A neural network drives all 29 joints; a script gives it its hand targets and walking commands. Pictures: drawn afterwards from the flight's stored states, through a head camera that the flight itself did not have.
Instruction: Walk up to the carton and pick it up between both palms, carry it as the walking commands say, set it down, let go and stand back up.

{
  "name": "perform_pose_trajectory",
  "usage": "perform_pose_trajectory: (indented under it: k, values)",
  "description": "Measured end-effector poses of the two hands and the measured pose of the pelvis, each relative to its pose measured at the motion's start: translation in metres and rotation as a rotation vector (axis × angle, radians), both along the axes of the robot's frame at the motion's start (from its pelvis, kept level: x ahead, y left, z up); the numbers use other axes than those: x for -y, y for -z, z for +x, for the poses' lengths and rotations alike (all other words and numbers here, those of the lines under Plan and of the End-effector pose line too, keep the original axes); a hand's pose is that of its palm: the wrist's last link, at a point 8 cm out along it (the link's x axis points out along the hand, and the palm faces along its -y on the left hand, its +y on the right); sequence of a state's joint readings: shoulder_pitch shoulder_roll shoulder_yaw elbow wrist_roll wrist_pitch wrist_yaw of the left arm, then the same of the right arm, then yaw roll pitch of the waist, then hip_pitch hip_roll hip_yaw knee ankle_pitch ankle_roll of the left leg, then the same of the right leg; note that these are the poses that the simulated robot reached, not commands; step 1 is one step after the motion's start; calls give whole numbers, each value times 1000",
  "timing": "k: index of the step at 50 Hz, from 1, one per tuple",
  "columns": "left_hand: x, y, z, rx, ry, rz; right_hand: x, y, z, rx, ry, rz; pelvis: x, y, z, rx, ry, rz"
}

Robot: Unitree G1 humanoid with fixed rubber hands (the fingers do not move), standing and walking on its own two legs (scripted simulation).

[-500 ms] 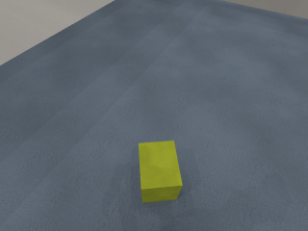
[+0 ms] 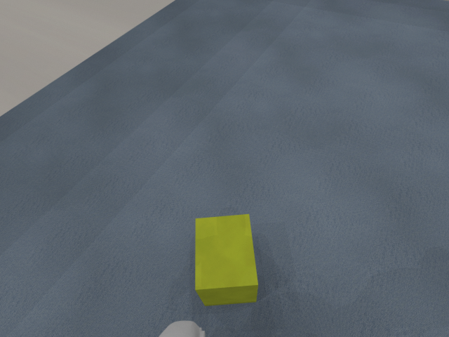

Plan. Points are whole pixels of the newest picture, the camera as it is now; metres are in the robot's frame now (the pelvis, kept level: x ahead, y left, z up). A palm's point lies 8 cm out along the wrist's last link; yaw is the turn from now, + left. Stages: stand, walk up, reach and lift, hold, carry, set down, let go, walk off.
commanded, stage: walk up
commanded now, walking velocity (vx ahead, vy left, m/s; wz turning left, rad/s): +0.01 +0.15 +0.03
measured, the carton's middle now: (226, 261) +0.44 +0.05 -0.64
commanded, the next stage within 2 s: stand in 1.04 s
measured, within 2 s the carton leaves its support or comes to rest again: neither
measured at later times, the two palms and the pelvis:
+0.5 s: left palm out of the picture +0.02 +0.31 -0.15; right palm out of the picture +0.11 -0.16 -0.12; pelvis +0.02 +0.07 +0.00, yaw +0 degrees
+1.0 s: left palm out of the picture +0.04 +0.28 -0.14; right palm out of the picture +0.04 -0.16 -0.15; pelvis +0.04 +0.06 +0.00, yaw +0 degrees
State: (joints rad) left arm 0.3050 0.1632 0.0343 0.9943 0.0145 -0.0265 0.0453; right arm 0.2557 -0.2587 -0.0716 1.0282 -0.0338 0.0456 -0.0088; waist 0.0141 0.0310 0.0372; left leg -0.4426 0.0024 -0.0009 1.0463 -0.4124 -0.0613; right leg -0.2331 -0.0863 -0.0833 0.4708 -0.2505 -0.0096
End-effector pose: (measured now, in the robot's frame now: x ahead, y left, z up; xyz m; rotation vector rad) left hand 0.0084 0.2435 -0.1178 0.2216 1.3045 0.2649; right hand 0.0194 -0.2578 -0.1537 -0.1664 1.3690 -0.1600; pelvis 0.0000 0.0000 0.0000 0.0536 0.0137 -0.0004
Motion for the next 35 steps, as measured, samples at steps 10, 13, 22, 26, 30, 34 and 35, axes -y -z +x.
perform_pose_trajectory:
  k: [10,13,22,26,30,34,35]
  values:
    - [-29,-9,-34,-83,-73,49,-32,-7,95,157,-91,49,-17,-2,8,-5,-14,11]
    - [-42,-2,-37,-91,-82,23,-53,-14,117,205,-125,48,-30,-1,10,-2,-19,-1]
    - [-65,34,-7,-83,-45,-114,-94,-31,105,212,-104,-38,-68,3,23,25,-11,-52]
    - [-69,33,16,-63,-1,-127,-95,-34,80,166,-60,-58,-74,-1,25,24,-7,-58]
    - [-73,30,34,-37,24,-109,-93,-27,56,114,-18,-51,-75,0,27,23,-1,-46]
    - [-68,26,40,-21,27,-90,-94,-15,38,67,13,-19,-73,2,30,32,1,-43]
    - [-66,24,41,-20,28,-90,-95,-14,35,57,18,-10,-72,1,31,34,-1,-48]
